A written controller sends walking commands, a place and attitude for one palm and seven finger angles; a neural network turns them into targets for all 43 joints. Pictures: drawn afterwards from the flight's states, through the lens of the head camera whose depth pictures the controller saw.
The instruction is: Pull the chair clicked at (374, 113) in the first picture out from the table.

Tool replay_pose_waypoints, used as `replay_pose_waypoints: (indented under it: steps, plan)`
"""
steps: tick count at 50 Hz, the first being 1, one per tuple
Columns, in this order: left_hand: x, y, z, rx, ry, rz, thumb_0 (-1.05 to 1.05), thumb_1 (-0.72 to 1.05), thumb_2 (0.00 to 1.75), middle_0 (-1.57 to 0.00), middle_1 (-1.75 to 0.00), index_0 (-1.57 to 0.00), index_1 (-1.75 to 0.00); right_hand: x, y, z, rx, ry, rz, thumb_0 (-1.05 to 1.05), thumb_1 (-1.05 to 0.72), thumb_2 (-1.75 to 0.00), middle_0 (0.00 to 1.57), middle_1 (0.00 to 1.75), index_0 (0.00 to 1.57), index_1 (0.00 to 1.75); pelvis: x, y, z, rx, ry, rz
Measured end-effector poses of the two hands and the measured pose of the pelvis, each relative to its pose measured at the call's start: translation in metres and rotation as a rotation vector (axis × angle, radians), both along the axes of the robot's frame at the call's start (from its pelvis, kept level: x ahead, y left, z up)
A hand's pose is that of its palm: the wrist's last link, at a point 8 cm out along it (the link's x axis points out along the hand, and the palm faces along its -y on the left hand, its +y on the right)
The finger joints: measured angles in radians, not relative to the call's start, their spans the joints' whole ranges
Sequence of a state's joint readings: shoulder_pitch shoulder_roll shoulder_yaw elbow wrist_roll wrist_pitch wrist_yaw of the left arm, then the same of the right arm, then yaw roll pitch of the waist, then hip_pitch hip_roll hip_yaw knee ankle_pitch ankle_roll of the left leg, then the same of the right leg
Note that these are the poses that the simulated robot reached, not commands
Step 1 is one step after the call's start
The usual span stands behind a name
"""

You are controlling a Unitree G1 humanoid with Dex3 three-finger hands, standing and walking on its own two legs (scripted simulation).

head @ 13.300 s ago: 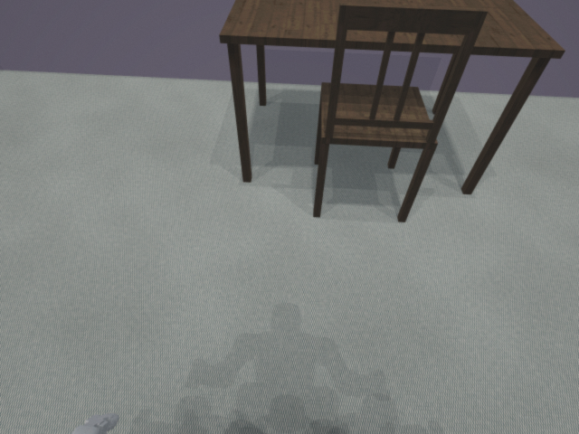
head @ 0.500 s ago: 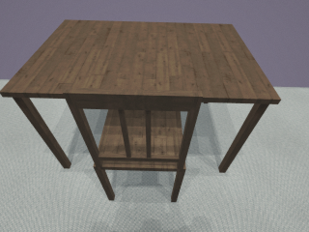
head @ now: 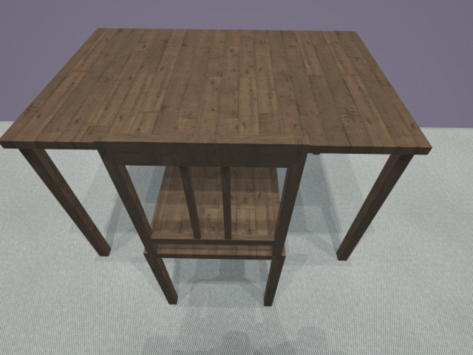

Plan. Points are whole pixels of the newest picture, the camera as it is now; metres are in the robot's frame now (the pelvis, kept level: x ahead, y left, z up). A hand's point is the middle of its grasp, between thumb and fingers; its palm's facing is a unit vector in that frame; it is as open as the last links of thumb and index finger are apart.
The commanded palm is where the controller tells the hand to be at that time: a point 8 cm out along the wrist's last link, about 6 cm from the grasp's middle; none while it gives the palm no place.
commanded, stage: raise the hand toward the chair's back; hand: left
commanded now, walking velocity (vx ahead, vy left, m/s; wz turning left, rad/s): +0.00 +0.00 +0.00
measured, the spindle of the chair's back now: (191, 205) +0.46 +0.15 -0.09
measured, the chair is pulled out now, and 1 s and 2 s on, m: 0.00 0.00 0.00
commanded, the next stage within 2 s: none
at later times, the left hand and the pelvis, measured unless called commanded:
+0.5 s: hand out of the picture +0.13 +0.19 -0.07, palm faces +0.19 -0.98 -0.02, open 10.2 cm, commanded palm +0.12 +0.23 -0.06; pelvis -0.05 +0.01 -0.10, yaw +2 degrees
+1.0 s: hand (125, 324) +0.18 +0.21 -0.06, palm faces +0.07 -1.00 -0.04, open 14.6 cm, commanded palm +0.15 +0.27 -0.05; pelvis -0.04 +0.04 -0.09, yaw +0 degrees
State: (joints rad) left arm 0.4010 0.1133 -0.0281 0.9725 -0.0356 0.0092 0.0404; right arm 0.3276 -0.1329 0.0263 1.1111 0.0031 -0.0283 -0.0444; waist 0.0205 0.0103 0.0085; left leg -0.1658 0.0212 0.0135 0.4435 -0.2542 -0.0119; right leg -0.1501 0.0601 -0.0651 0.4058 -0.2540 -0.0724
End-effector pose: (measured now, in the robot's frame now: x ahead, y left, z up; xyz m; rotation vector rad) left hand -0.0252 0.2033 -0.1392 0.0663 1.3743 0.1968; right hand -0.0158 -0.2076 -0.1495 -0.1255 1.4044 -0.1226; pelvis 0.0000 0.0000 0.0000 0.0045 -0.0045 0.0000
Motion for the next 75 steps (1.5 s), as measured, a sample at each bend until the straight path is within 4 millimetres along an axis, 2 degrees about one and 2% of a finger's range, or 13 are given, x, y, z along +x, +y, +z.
replay_pose_waypoints:
  steps: [5, 8, 11, 16, 19, 22, 26, 32, 38, 43, 51, 63, 75]
  plan:
    - [0.085, 0.046, 0.07, 0.184, -0.523, 0.028, 0.07, 0.96, 0.89, -0.2, -0.29, -0.2, -0.29, 0.046, -0.03, 0.011, -0.091, -0.35, -0.004, 0.03, -0.92, -0.9, 0.2, 0.3, 0.21, 0.3, -0.012, 0.005, -0.009, 0.004, 0.017, 0.02]
    - [0.146, 0.04, 0.11, 0.169, -0.893, -0.029, 0.06, 0.91, 0.87, -0.19, -0.28, -0.19, -0.29, 0.086, -0.046, 0.018, -0.136, -0.548, 0.039, 0.02, -0.92, -0.9, 0.2, 0.3, 0.21, 0.3, -0.022, 0.011, -0.02, 0.004, 0.077, 0.039]
    - [0.184, 0.017, 0.127, 0.036, -1.217, -0.066, 0.04, 0.84, 0.85, -0.18, -0.28, -0.18, -0.28, 0.126, -0.055, 0.029, -0.17, -0.707, 0.073, 0.02, -0.91, -0.9, 0.2, 0.3, 0.2, 0.3, -0.031, 0.012, -0.038, 0.015, 0.154, 0.019]
    - [0.179, -0.011, 0.103, -0.116, -1.421, -0.142, 0.02, 0.7, 0.8, -0.17, -0.26, -0.18, -0.26, 0.18, -0.051, 0.042, -0.181, -0.871, 0.138, 0.02, -0.91, -0.9, 0.2, 0.3, 0.2, 0.3, -0.041, 0.011, -0.071, 0.026, 0.226, -0.002]
    - [0.155, -0.005, 0.072, -0.094, -1.315, -0.119, 0.01, 0.62, 0.78, -0.17, -0.25, -0.18, -0.25, 0.203, -0.035, 0.04, -0.16, -0.908, 0.179, 0.01, -0.91, -0.9, 0.2, 0.3, 0.2, 0.3, -0.044, 0.012, -0.086, 0.019, 0.24, 0.004]
    - [0.132, 0.016, 0.061, -0.004, -1.249, -0.066, 0.01, 0.54, 0.75, -0.17, -0.24, -0.17, -0.24, 0.215, -0.012, 0.03, -0.118, -0.915, 0.214, 0.01, -0.9, -0.9, 0.2, 0.3, 0.2, 0.3, -0.047, 0.013, -0.095, 0.001, 0.256, 0.014]
    - [0.124, 0.039, 0.077, 0.087, -1.342, -0.048, 0.02, 0.45, 0.71, -0.15, -0.23, -0.16, -0.23, 0.211, 0.019, 0.003, -0.046, -0.872, 0.256, 0.01, -0.9, -0.9, 0.2, 0.3, 0.2, 0.3, -0.051, 0.016, -0.104, -0.03, 0.275, 0.034]
    - [0.155, 0.035, 0.083, -0.013, -1.387, -0.171, 0.01, 0.3, 0.65, -0.13, -0.2, -0.14, -0.21, 0.173, 0.044, -0.038, 0.028, -0.728, 0.231, 0.01, -0.9, -0.9, 0.2, 0.3, 0.21, 0.3, -0.058, 0.023, -0.11, -0.048, 0.3, 0.037]
    - [0.169, 0.04, 0.08, -0.036, -1.254, -0.154, 0.01, 0.16, 0.59, -0.12, -0.18, -0.13, -0.18, 0.129, 0.033, -0.043, -0.011, -0.601, 0.117, 0.02, -0.9, -0.9, 0.21, 0.3, 0.21, 0.3, -0.053, 0.03, -0.098, -0.037, 0.298, 0.018]
    - [0.171, 0.054, 0.09, 0.034, -1.302, -0.127, 0.01, 0.05, 0.54, -0.11, -0.16, -0.12, -0.17, 0.113, 0.011, -0.036, -0.091, -0.568, 0.102, 0.02, -0.9, -0.9, 0.2, 0.3, 0.21, 0.3, -0.048, 0.035, -0.094, -0.036, 0.303, 0.014]
    - [0.18, 0.061, 0.085, 0.006, -1.304, -0.159, 0.0, -0.14, 0.46, -0.09, -0.13, -0.1, -0.14, 0.13, -0.009, -0.021, -0.174, -0.608, 0.112, 0.02, -0.9, -0.9, 0.2, 0.3, 0.21, 0.3, -0.044, 0.04, -0.094, -0.04, 0.304, 0.014]
    - [0.19, 0.079, 0.096, 0.032, -1.324, -0.145, 0.0, -0.41, 0.34, -0.07, -0.09, -0.07, -0.1, 0.169, 0.018, -0.004, -0.113, -0.695, 0.168, 0.01, -0.9, -0.9, 0.2, 0.3, 0.21, 0.3, -0.036, 0.041, -0.085, -0.05, 0.295, 0.025]
    - [0.203, 0.095, 0.104, 0.039, -1.317, -0.158, -0.01, -0.49, 0.31, -0.06, -0.08, -0.07, -0.08, 0.162, 0.022, -0.008, -0.095, -0.651, 0.164, 0.01, -0.9, -0.9, 0.2, 0.3, 0.21, 0.3, -0.032, 0.042, -0.079, -0.053, 0.285, 0.03]
